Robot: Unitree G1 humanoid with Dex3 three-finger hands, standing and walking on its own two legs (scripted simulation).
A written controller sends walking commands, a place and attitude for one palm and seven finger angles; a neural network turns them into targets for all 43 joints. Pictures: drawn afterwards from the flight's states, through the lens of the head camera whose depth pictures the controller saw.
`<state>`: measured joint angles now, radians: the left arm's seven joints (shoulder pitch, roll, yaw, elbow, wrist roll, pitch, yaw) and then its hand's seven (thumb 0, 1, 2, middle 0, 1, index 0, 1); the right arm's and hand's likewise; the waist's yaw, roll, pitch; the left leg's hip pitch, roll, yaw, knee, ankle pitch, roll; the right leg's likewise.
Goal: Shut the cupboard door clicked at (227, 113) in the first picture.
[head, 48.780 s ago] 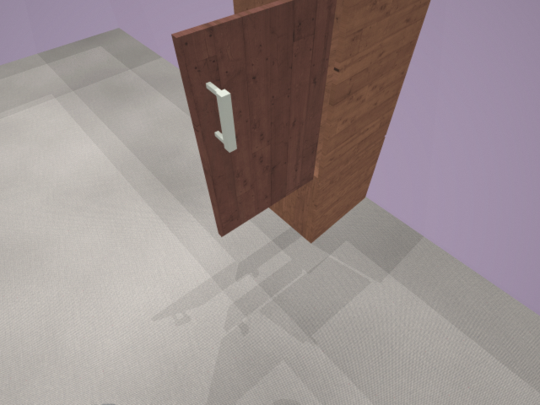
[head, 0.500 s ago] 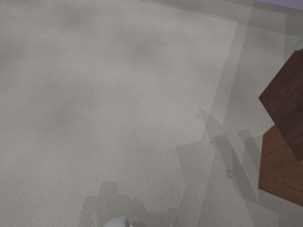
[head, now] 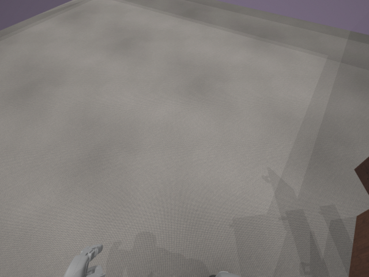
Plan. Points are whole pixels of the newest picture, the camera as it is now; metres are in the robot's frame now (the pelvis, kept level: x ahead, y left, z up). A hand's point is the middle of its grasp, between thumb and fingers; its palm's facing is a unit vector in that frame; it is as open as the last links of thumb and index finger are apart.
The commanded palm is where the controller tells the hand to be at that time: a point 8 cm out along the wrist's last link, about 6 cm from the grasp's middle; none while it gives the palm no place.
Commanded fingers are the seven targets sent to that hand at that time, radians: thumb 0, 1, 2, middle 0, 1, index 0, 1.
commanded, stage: walk to a spot facing it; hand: left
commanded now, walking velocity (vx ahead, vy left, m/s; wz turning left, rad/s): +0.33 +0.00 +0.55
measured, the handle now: out of the picture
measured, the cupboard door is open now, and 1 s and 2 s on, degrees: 33 33 33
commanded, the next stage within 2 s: turn to face it in 0.54 s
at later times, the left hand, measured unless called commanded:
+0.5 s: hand out of the picture +0.08 +0.21 -0.19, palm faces +0.39 -0.90 -0.18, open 7.3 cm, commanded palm none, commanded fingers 0.00 0.90 0.90 -0.20 -0.30 -0.20 -0.30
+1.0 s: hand (86, 189) +0.39 +0.31 -0.16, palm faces +0.30 -0.94 -0.17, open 7.4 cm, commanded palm none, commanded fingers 0.00 0.90 0.90 -0.20 -0.30 -0.20 -0.30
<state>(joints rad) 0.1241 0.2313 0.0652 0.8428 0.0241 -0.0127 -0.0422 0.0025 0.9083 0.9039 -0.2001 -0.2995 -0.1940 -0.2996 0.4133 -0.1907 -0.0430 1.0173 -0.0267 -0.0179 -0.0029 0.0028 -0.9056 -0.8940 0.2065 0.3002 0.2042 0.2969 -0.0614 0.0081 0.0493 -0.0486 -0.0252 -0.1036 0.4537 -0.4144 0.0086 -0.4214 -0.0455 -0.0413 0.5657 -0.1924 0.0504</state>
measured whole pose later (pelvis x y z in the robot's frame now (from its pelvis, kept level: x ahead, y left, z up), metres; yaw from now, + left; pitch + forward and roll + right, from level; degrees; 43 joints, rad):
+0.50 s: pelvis +0.19 +0.05 -0.02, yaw +20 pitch +1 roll -2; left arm 0.40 0.20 0.07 1.01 0.02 -0.04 -0.01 0.00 0.91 0.90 -0.20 -0.30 -0.20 -0.30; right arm 0.07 -0.25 -0.06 0.86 -0.04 -0.03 0.05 0.00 -0.91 -0.90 0.20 0.30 0.20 0.30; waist 0.02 -0.01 0.11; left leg -0.48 0.02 0.12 0.64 -0.17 0.08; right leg -0.07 -0.18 -0.34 0.70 -0.49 0.07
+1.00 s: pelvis +0.37 +0.12 +0.00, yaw +17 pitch -1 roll +0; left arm 0.19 0.16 0.05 0.95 0.02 0.05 -0.01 0.00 0.91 0.90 -0.20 -0.30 -0.19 -0.30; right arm 0.31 -0.16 -0.02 1.03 -0.03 -0.01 -0.04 0.00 -0.92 -0.89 0.21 0.30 0.20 0.30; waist -0.02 0.01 0.07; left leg -0.05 -0.01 0.16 0.48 -0.42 0.06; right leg -0.41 -0.01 -0.07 0.70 -0.23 -0.01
